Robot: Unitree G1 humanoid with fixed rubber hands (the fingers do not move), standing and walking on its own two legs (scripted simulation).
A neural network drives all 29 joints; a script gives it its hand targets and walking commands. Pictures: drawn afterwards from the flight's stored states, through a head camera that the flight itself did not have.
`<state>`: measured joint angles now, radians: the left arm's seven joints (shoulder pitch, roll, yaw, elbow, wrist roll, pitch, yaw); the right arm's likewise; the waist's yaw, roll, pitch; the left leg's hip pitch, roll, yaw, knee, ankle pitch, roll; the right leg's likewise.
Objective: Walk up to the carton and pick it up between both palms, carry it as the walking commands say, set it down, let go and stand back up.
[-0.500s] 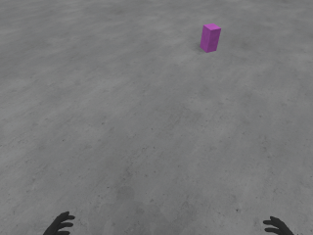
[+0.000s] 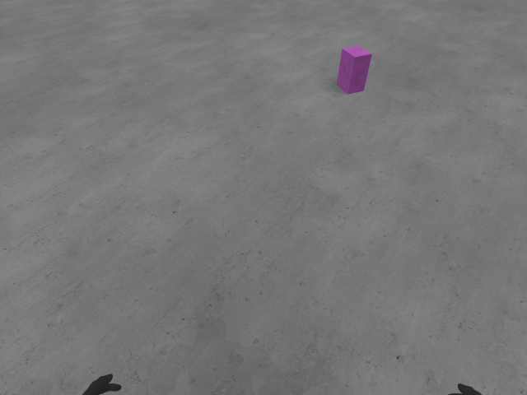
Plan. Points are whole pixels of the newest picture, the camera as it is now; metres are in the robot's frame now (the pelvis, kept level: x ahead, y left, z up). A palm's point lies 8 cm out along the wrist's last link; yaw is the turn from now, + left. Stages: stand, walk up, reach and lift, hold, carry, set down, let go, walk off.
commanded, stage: walk up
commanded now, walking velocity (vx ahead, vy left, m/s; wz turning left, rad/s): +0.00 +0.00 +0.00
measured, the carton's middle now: (353, 70) +2.51 -0.59 -0.63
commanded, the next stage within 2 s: none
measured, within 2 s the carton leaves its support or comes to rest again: neither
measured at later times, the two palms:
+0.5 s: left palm out of the picture +0.18 +0.19 -0.11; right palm out of the picture +0.02 -0.36 -0.14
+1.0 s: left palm (166, 352) +0.25 +0.21 -0.14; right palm (431, 274) +0.41 -0.31 -0.12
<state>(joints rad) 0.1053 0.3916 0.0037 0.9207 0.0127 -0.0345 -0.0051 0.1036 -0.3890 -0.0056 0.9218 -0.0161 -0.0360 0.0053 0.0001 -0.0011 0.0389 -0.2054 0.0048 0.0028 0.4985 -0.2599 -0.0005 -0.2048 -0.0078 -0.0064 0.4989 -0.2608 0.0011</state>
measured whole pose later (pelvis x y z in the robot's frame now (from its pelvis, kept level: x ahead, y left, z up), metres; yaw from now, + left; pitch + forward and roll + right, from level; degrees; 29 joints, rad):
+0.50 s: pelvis +0.05 -0.08 -0.01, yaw -7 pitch +0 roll +1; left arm 0.19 0.28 0.05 0.92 0.02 -0.03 -0.04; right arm 0.33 -0.33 -0.07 0.95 -0.04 -0.01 0.03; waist -0.02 0.03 0.03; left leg -0.24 0.12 0.05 0.76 -0.46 0.00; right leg -0.32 -0.07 -0.08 0.60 -0.26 0.01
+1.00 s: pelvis +0.29 -0.05 -0.01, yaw -9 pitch +2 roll +0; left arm 0.43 0.24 0.06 1.06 0.01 -0.07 0.01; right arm 0.06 -0.23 -0.04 0.89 -0.04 -0.07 0.03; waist 0.06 -0.03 0.07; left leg -0.43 0.06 0.15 0.60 -0.18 0.03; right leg -0.20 -0.09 0.02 0.97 -0.46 -0.01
